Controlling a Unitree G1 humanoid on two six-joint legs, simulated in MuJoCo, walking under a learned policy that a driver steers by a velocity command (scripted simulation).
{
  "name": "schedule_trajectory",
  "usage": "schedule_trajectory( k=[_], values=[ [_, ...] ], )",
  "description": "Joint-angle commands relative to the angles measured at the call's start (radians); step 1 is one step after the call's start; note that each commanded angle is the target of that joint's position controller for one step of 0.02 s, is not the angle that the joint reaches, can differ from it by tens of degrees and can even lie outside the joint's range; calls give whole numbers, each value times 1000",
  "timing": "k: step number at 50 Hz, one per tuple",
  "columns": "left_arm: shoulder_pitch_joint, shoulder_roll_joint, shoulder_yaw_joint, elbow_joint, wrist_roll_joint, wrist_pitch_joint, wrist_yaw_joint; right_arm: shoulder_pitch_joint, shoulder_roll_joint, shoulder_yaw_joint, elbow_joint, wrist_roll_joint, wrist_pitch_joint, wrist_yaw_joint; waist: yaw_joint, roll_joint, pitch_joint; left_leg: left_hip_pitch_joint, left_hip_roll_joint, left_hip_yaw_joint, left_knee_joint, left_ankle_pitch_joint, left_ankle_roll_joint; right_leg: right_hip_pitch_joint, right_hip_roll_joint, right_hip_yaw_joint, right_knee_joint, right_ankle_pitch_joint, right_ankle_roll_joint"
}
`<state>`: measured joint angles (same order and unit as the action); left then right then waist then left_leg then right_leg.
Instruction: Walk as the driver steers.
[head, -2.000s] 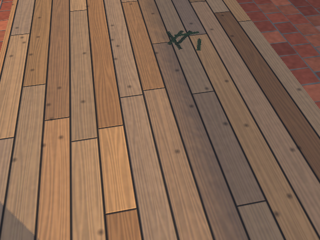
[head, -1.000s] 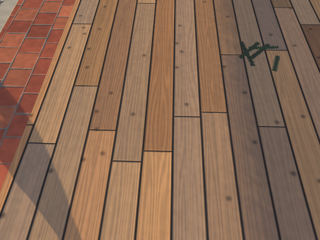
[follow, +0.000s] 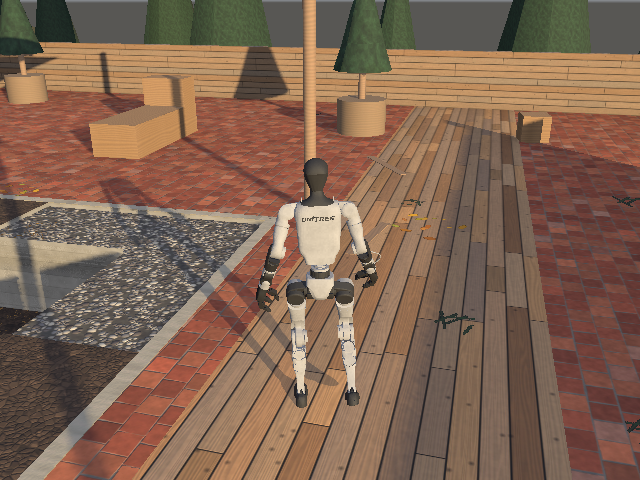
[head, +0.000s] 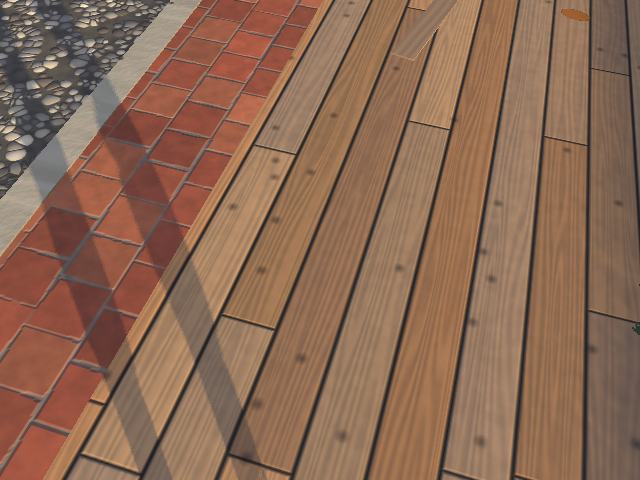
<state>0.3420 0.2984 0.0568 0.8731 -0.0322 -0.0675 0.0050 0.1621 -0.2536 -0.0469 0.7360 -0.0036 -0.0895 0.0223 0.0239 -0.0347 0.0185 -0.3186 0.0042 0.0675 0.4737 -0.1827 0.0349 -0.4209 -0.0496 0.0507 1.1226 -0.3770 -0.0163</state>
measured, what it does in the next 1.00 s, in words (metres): walks ahead, turning right: right foot, then left foot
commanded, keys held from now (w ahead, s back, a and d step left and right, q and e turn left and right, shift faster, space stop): w+e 0.86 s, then w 0.02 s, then w+q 0.12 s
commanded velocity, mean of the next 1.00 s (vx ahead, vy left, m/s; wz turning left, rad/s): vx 0.50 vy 0.00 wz -0.51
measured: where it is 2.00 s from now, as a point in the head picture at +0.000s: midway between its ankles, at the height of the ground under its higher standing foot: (456, 280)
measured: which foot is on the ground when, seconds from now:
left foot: down 0.00-0.42, up 0.44-0.88, down 0.90-1.00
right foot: up 0.00-0.38, down 0.40-0.90, up 0.92-1.00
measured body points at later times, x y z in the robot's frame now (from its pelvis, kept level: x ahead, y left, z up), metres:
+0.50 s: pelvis +0.26 -0.07 -0.02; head +0.30 -0.09 +0.43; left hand +0.50 +0.13 -0.11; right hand +0.24 -0.37 -0.14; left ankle +0.14 +0.11 -0.64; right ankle +0.31 -0.16 -0.74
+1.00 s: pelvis +0.54 -0.12 -0.01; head +0.56 -0.13 +0.44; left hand +0.75 +0.08 -0.12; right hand +0.53 -0.43 -0.10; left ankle +0.65 -0.07 -0.74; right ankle +0.36 -0.17 -0.65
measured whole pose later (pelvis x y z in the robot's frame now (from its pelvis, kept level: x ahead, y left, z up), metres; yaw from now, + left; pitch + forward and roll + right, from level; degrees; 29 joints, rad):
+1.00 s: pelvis +0.54 -0.12 -0.01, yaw -32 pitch +2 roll +1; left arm 0.34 0.29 0.06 0.73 -0.02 -0.04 0.01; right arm 0.16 -0.27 -0.06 0.74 0.00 -0.11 0.03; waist 0.01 -0.03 0.00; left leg -0.38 -0.05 -0.02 0.51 -0.16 0.03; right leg -0.34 0.06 0.12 1.13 -0.45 -0.03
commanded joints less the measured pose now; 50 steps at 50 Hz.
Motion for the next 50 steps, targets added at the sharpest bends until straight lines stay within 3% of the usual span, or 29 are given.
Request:
schedule_trajectory(
  k=[1, 4, 9, 12, 15, 18, 19, 20, 21, 22, 23, 24, 25, 26, 27, 29, 31, 35, 39, 42, 43, 44, 45, 46, 47, 48, 49, 50],
  values=[
    [12, 57, 24, -68, -1, 11, 1, 36, -88, -32, -10, -9, -25, 1, -19, 161, -33, 190, 255, -233, -309, 75, 138, -212, -94, 53, 39, 123, 2],
    [-37, 38, 25, -99, 4, 28, -1, 48, -112, -45, 21, -14, -38, -10, -10, 107, 0, 182, 258, -122, -339, 210, 152, -267, -97, 69, -16, 218, 17],
    [-172, 17, 12, -155, 11, 23, -26, 81, -152, -55, 55, -9, -25, -30, -48, 78, 44, 224, 242, 26, -358, 256, 135, -277, -79, 19, -287, 422, 16],
    [-283, 4, 1, -207, 12, 22, -46, 137, -178, -63, 80, 1, -10, -36, -92, 58, 81, 300, 268, 72, -347, 274, 128, -298, -69, -34, -398, 427, -4],
    [-345, 12, 1, -256, 9, 22, -66, 172, -195, -69, 100, 15, 14, -37, -102, 66, 91, 405, 293, 107, -287, 376, 111, -311, -49, -81, -462, 339, -37],
    [-275, 59, 27, -271, 8, 29, -74, 151, -238, -80, 91, 23, 37, -46, -32, 123, 3, 445, 291, 152, -85, 843, 77, -133, 47, -167, -472, 192, -94],
    [-165, 97, 48, -250, 5, 31, -70, 140, -248, -81, 87, 25, 45, -50, 33, 129, -60, 419, 276, 166, 75, 939, 63, 13, 91, -185, -492, 174, -122],
    [0, 156, 83, -208, 5, 35, -55, 128, -239, -75, 80, 28, 46, -54, 122, 102, -144, 296, 236, 184, 303, 851, 26, 276, 121, -159, -568, 241, -163],
    [100, 252, 109, -186, 4, 47, -30, 167, -152, -46, 54, -10, 33, -50, 116, -94, -228, -3, 164, 177, 633, 224, -20, 574, -80, 148, -568, 309, -230],
    [46, 305, 107, -223, 8, 31, -36, 217, -67, -14, -2, -7, -5, -34, 23, -236, -370, -371, -51, -24, 934, -426, -65, 830, -293, 756, -750, 91, -445],
    [67, 208, 80, -226, 14, 19, -44, 78, -171, -36, -18, 32, -40, -20, 104, -69, -350, -480, 2, -172, 962, -371, -40, 815, -285, 730, -835, 61, -387],
    [32, 170, 69, -220, 18, 7, -44, 20, -176, -37, -43, 53, -55, -14, 86, -49, -212, -516, 40, -158, 903, -280, -16, 692, -251, 578, -837, 123, -345],
    [-35, 144, 60, -227, 15, 1, -43, 24, -160, -34, -30, 36, -59, -23, 31, 44, -128, -461, 85, -157, 811, -207, -14, 533, -202, 458, -837, 231, -309],
    [-95, 110, 50, -242, 19, 0, -38, 36, -170, -42, -18, 11, -52, -29, -7, 38, -90, -391, 113, -157, 728, -168, -23, 415, -165, 372, -847, 329, -289],
    [-122, 99, 45, -258, 31, 0, -34, 58, -172, -46, -14, 4, -38, -26, -35, 13, -78, -327, 127, -161, 699, -140, -32, 336, -141, 334, -869, 386, -284],
    [-123, 112, 48, -259, 26, -6, -25, 69, -148, -45, -17, -8, -17, -26, -52, 14, -68, -289, 121, -141, 625, -107, -64, 254, -120, 284, -895, 477, -292],
    [-96, 137, 55, -249, 23, -7, -12, 15, -125, -37, -38, -14, -5, -30, -42, 11, -43, -303, 106, -125, 517, -24, -95, 204, -95, 231, -907, 511, -286],
    [-42, 147, 59, -228, 13, 6, 5, -140, -90, -19, -78, -8, -12, -21, 19, -34, -17, -244, 46, -116, 200, 228, -108, 165, -32, 180, -886, 382, -220],
    [15, 150, 62, -203, 5, 15, 9, -218, -120, -25, -109, 11, -28, -3, 47, -56, -12, -190, 11, -139, 63, 258, -91, 217, -68, 266, -827, 282, -199],
    [7, 145, 63, -203, 8, 24, 15, -177, -158, -42, -106, 15, -42, 5, 13, -93, -20, -129, 5, -153, 18, 139, -54, 283, -99, 355, -740, 279, -176],
    [-8, 135, 61, -208, 9, 27, 15, -117, -167, -49, -91, 15, -47, 3, -22, -104, -36, -51, 0, -136, -13, 123, -34, 279, -85, 361, -696, 301, -161],
    [-12, 99, 48, -212, 14, 26, 13, -17, -191, -63, -67, 5, -52, -2, -70, -94, -96, 97, 19, -131, -32, 128, -2, 262, -39, 322, -589, 353, -131],
    [7, 35, 22, -222, 32, 23, 10, 127, -236, -73, -50, -15, -55, -7, -120, 4, -236, 333, 174, -276, -15, 81, 61, 172, 18, 234, -328, 248, -94],
    [167, -22, 6, -233, 1, 12, 10, 232, -321, -96, 3, -26, -42, 1, -54, 355, -332, 630, 366, -763, -124, -145, 241, -182, 167, 112, 2, -150, -18],
    [165, 70, 16, -206, -8, 7, 13, 237, -233, -77, 6, 8, -40, 11, -81, 293, -279, 627, 380, -909, -193, -383, 254, -326, 118, 154, 140, -207, -7],
    [47, 123, 28, -217, -4, 5, 10, 183, -170, -58, -6, 16, -34, 9, -102, 192, -148, 519, 337, -769, -203, -370, 219, -368, 80, 146, 175, -120, -8],
    [-36, 122, 26, -236, 15, 2, 11, 130, -153, -48, -17, 8, -24, 8, -89, 115, -87, 409, 291, -647, -206, -261, 197, -349, 38, 89, 151, -52, -9],
    [-96, 113, 27, -256, 33, -8, 10, 100, -141, -42, -17, 3, -16, 8, -77, 93, -30, 312, 253, -570, -221, -139, 199, -337, 9, 66, 83, 0, -9]
  ],
)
